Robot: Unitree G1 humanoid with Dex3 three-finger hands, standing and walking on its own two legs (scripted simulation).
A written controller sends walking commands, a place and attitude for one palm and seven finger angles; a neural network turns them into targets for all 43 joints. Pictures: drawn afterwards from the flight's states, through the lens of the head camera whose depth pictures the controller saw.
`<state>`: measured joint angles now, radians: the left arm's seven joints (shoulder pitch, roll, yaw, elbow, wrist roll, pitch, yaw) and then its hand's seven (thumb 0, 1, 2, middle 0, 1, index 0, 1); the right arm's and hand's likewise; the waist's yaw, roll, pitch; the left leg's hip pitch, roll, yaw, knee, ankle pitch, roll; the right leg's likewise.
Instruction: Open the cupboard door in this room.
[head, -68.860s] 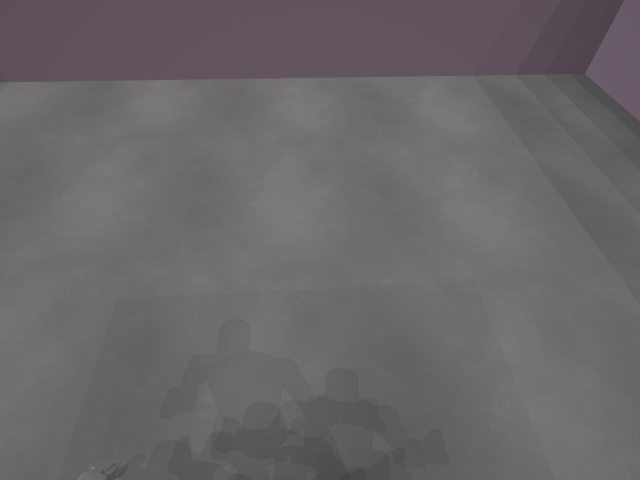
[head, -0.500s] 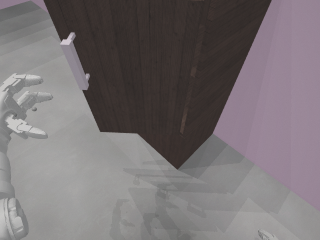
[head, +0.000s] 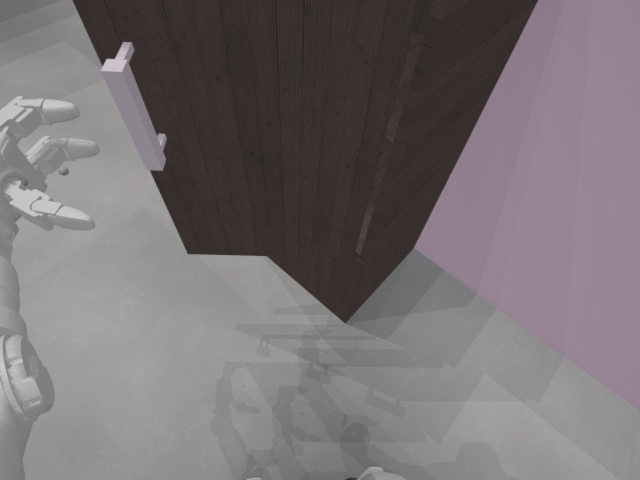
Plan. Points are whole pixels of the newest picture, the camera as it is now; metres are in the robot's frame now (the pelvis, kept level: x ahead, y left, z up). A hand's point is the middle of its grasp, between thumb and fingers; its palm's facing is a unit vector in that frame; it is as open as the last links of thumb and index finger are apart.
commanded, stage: move the hooked fingers beside the handle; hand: left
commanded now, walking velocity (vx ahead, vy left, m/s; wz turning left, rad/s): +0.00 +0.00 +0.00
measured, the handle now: (142, 110) +0.56 +0.23 +0.11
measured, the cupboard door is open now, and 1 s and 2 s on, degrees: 42 42 42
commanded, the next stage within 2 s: slide the fingers in behind the handle in 1.40 s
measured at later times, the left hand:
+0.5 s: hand (78, 123) +0.52 +0.29 +0.12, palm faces -0.03 -1.00 +0.01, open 14.0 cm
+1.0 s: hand (79, 133) +0.51 +0.29 +0.12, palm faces -0.03 -1.00 +0.00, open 14.0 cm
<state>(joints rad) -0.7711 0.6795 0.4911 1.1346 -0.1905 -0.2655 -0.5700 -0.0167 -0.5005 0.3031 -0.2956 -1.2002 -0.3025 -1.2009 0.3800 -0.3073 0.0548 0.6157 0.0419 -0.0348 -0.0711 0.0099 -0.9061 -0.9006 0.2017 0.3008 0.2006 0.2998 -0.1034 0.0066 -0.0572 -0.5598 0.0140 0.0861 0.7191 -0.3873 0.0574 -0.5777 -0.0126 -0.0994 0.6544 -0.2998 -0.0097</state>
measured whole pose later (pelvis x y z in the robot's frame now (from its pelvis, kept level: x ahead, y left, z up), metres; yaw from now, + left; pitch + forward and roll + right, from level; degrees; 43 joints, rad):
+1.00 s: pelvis +0.03 +0.00 -0.01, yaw -1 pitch +19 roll -4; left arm -0.90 0.80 0.54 1.21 -0.14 -0.23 -0.59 -0.02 -0.50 0.30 -0.29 -1.20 -0.30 -1.20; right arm 0.42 -0.31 0.05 0.58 0.03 0.12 -0.03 0.01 -0.91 -0.90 0.20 0.30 0.20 0.30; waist -0.16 0.02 -0.09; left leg -0.67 0.04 0.06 0.78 -0.44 0.05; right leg -0.67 0.02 -0.10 0.67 -0.33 -0.01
